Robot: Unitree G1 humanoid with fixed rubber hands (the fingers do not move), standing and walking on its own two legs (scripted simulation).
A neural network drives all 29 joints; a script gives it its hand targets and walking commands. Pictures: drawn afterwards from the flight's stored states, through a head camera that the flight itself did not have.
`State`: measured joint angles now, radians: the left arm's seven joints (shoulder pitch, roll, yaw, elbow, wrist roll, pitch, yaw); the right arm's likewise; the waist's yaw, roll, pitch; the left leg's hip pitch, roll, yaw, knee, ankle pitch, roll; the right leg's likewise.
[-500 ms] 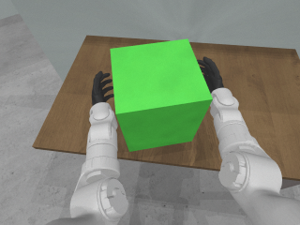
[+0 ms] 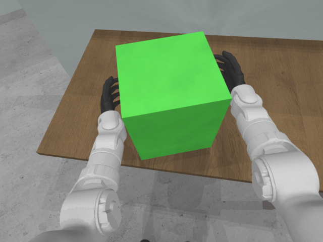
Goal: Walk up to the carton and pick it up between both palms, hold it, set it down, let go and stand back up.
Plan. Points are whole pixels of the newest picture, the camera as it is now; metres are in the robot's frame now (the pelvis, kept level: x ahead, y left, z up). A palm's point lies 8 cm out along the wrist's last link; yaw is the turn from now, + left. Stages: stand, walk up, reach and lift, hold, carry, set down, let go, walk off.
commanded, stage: set down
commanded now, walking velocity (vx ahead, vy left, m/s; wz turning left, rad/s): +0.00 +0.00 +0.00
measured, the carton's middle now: (168, 102) +0.46 +0.04 +0.02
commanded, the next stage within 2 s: none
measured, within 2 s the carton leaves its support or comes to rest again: neither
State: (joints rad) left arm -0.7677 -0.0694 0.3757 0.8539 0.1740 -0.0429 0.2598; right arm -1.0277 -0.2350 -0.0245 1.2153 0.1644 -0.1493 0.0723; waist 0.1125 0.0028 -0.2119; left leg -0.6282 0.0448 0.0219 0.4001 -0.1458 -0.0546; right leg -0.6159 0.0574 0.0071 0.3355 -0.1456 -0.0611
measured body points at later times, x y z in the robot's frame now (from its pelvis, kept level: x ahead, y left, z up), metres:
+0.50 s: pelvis -0.03 +0.00 +0.00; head +0.04 -0.02 +0.44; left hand +0.37 +0.18 +0.04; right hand +0.43 -0.17 +0.06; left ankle -0.04 +0.15 -0.73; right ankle -0.03 -0.08 -0.74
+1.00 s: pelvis -0.04 +0.00 +0.00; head +0.00 -0.01 +0.45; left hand +0.32 +0.17 +0.04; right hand +0.37 -0.21 +0.03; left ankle -0.04 +0.15 -0.74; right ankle -0.03 -0.08 -0.74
